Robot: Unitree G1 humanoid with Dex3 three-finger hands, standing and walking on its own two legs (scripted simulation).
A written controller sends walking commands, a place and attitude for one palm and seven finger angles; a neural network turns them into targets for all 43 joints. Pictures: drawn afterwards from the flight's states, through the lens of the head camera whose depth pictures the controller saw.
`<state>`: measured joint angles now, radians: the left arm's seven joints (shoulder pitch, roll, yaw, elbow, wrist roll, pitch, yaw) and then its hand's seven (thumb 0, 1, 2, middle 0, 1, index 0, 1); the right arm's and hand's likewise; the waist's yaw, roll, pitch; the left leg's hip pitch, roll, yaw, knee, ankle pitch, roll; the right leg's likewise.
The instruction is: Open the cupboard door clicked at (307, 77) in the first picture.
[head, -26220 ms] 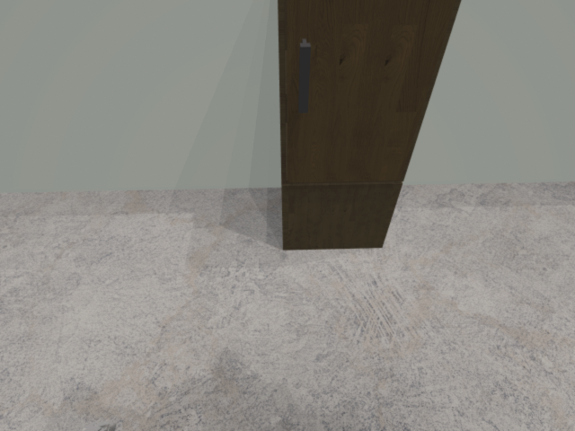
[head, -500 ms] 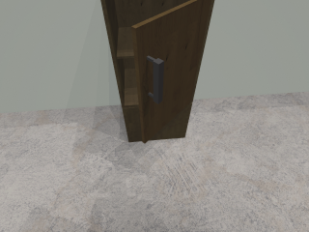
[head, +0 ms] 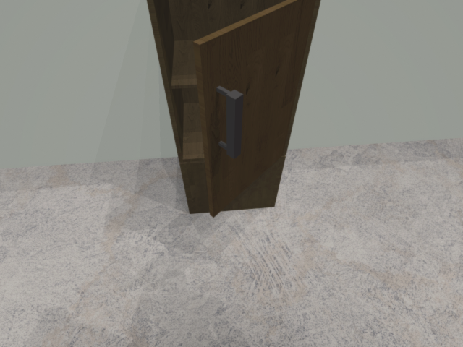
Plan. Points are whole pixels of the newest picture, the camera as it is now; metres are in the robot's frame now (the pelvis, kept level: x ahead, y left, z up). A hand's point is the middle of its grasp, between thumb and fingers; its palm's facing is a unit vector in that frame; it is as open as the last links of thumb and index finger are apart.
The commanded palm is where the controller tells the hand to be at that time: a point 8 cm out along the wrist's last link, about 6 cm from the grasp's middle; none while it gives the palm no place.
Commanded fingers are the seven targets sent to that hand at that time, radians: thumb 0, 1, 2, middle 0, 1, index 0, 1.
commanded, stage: walk to a spot facing it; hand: left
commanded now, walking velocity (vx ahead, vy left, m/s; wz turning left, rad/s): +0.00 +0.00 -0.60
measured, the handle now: (227, 123) +0.58 +0.05 +0.05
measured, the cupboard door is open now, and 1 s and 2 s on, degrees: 42 42 42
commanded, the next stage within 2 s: none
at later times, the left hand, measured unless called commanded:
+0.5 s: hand out of the picture +0.07 +0.16 -0.16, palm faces -0.15 -0.94 -0.30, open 7.4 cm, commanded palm none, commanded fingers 0.00 0.90 0.90 -0.20 -0.30 -0.20 -0.30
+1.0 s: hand (153, 340) +0.16 +0.18 -0.18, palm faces -0.43 -0.88 -0.22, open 7.4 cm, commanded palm none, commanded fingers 0.00 0.90 0.90 -0.20 -0.30 -0.20 -0.30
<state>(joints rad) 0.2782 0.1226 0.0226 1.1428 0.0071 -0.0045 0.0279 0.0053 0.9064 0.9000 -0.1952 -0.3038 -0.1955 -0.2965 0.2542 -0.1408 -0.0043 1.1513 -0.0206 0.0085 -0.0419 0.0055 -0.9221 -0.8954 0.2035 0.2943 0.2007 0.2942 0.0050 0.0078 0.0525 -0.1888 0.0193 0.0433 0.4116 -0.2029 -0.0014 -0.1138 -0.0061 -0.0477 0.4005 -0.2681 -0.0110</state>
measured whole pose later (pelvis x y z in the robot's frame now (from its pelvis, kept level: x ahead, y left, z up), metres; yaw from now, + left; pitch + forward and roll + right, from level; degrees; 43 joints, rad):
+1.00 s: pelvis +0.01 +0.01 -0.01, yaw -32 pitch +1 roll -1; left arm 0.21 0.26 0.11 0.93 0.03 0.06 -0.02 0.01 0.91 0.90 -0.20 -0.30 -0.20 -0.30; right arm 0.14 -0.18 -0.02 0.86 -0.03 0.01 -0.04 0.00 -0.91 -0.90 0.21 0.29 0.20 0.29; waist 0.05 -0.04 0.10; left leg -0.28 0.05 0.02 0.55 -0.30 0.00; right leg -0.50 0.07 0.07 1.07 -0.47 0.03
